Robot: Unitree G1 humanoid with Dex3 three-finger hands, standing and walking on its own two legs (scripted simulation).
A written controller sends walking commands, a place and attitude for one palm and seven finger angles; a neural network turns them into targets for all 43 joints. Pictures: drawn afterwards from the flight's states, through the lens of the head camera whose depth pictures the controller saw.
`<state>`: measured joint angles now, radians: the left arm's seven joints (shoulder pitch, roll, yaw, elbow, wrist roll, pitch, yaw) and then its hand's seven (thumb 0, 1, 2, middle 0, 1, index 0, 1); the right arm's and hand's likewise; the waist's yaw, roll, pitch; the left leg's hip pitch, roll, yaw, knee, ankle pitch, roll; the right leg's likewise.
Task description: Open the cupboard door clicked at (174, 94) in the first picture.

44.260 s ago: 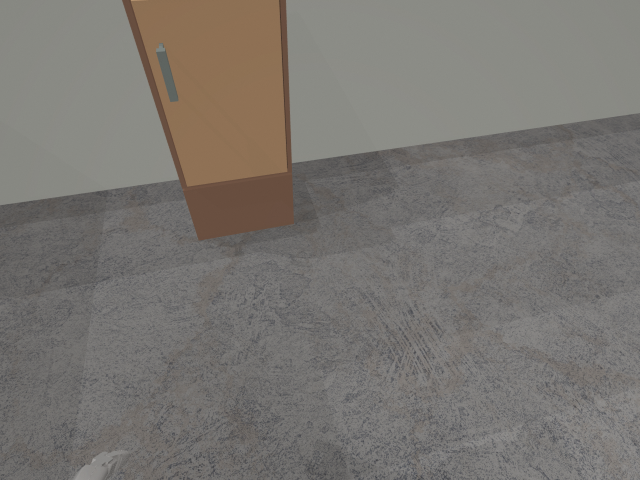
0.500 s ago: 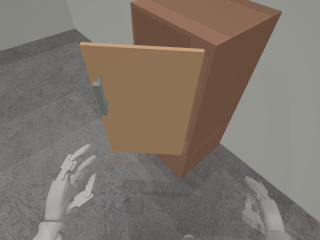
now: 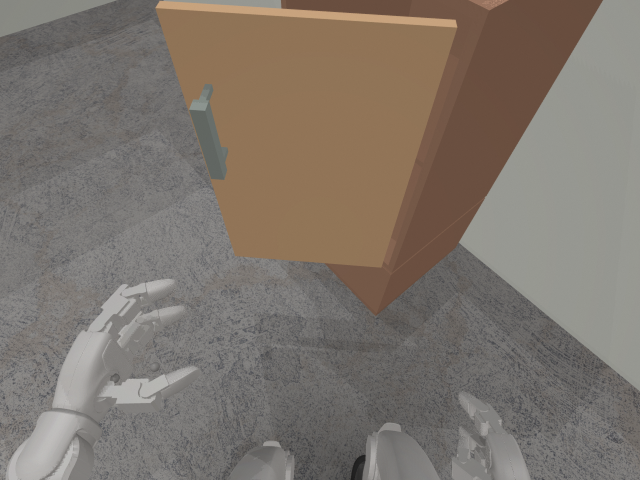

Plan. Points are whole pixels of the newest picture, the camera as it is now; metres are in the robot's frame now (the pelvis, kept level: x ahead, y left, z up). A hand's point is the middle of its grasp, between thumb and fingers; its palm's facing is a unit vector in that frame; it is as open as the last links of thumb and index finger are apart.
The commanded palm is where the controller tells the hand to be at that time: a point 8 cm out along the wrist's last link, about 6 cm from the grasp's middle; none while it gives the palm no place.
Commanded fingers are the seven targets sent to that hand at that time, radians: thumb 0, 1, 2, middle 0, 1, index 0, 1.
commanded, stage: raise the hand with hooked fingers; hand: left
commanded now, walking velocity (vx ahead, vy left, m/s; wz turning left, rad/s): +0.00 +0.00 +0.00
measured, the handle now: (213, 133) +0.59 +0.19 +0.05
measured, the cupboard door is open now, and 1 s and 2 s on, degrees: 45 45 45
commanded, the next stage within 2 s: move the hooked fingers beside the handle in 1.28 s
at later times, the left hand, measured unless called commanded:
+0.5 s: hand (94, 322) +0.28 +0.26 +0.06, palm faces +0.01 -1.00 -0.07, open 13.6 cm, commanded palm +0.25 +0.31 +0.06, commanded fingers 0.00 -0.50 0.30 -0.30 -1.20 -0.30 -1.20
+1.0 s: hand (87, 293) +0.31 +0.27 +0.07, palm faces -0.05 -1.00 -0.05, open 13.9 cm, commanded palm +0.28 +0.33 +0.07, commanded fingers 0.00 -0.50 0.30 -0.30 -1.20 -0.30 -1.20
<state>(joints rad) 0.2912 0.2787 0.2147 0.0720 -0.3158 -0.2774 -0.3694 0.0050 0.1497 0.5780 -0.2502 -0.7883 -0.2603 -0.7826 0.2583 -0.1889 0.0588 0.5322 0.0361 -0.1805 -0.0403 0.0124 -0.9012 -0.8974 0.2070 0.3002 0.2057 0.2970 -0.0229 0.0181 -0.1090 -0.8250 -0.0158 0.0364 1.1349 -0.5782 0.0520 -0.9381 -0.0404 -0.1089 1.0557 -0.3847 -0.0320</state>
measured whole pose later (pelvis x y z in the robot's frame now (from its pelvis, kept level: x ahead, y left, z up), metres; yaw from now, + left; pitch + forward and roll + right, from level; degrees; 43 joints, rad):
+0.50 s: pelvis +0.02 +0.01 +0.01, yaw +1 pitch +14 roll -3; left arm 0.14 0.38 0.35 0.23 -0.35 -0.35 -0.43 -0.01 -0.41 0.34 -0.29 -1.15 -0.30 -1.14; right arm 0.24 -0.27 0.04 0.50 0.03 -0.21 -0.05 0.01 -0.90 -0.90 0.20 0.30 0.20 0.30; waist -0.01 0.00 -0.11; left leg -0.76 -0.02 0.01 1.08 -0.58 0.06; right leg -0.85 -0.04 -0.13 0.99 -0.39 -0.02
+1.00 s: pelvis +0.02 +0.01 +0.02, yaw +0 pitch +15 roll -2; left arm 0.00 0.44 0.43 0.42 -0.37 -0.33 -0.56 -0.01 -0.49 0.30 -0.29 -1.20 -0.30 -1.20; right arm 0.30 -0.30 0.04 0.53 0.03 -0.19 -0.04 0.01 -0.90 -0.90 0.20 0.30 0.20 0.30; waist -0.03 0.00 -0.10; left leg -0.73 -0.01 0.03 1.02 -0.55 0.06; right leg -0.83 -0.02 -0.11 0.93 -0.36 -0.02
